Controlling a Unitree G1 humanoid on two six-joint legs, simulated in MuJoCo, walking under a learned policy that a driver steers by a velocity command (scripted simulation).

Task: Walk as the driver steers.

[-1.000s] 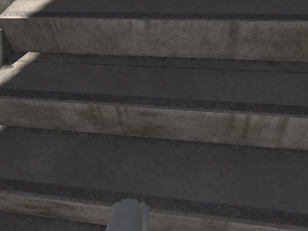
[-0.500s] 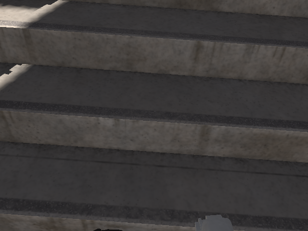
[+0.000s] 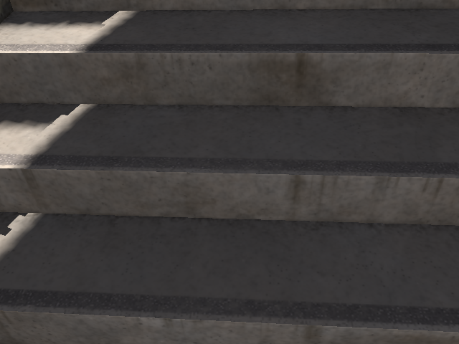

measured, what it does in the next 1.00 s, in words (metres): climbs, turning right: left foot 0.17 m higher, then right foot 0.17 m higher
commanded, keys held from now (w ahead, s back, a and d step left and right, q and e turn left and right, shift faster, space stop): w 0.18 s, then w+e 0.16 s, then e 0.38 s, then no key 0.22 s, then q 0.06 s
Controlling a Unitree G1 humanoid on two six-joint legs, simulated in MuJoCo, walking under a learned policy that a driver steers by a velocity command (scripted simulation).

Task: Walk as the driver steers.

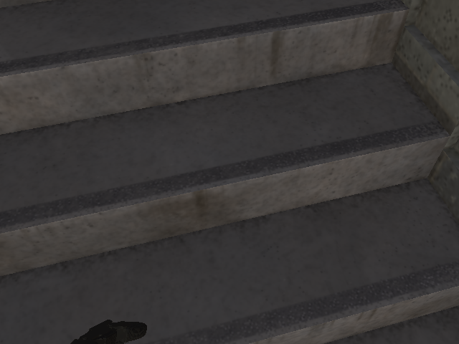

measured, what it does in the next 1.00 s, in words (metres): climbs, turning left: left foot, then right foot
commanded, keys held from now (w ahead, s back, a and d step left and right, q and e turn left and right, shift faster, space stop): q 0.78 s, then no key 0.14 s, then e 0.08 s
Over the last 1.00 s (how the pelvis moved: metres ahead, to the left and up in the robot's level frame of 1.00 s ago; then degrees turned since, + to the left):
0.44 -0.06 0.25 -20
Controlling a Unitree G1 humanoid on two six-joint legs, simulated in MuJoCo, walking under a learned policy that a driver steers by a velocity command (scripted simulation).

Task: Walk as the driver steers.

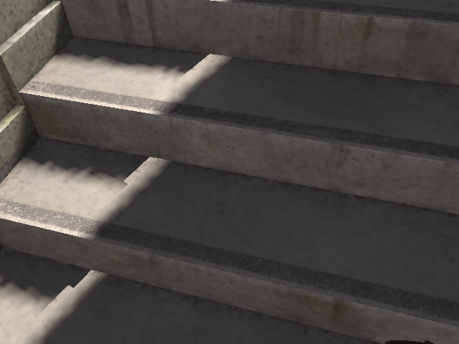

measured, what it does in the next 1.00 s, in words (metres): steps on the spot, turning right: right foot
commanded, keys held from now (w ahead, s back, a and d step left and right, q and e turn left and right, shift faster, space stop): e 0.70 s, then w+e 0.10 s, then w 0.10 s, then w+q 0.10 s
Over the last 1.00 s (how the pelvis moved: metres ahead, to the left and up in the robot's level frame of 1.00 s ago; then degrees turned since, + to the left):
0.15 0.02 0.10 28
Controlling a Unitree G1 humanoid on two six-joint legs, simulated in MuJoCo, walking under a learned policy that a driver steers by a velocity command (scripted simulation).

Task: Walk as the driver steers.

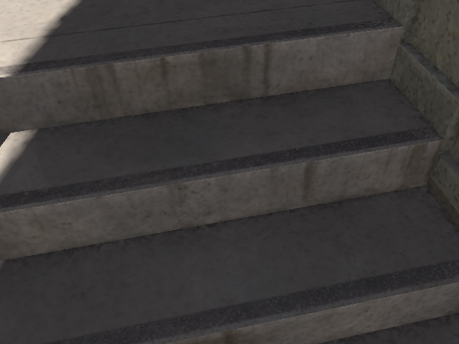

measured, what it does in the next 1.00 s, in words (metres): climbs, turning left: left foot 0.17 m higher, then right foot 0.17 m higher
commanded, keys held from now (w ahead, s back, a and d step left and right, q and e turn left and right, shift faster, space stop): w+q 0.62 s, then w+e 0.38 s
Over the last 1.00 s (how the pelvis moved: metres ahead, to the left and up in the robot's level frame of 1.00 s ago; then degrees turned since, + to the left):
0.05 -0.02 0.01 -27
